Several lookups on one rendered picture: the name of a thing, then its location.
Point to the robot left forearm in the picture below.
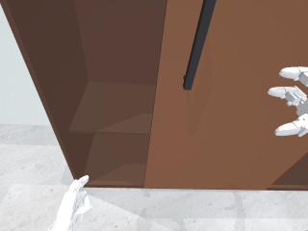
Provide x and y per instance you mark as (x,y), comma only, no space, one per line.
(61,224)

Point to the robot right hand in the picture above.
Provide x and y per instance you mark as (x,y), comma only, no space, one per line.
(298,99)

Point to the handle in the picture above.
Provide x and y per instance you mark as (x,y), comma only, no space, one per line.
(202,28)

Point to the wardrobe door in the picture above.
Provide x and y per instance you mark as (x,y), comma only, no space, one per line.
(220,135)
(297,174)

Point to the robot left hand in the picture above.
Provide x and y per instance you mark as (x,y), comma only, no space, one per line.
(68,207)

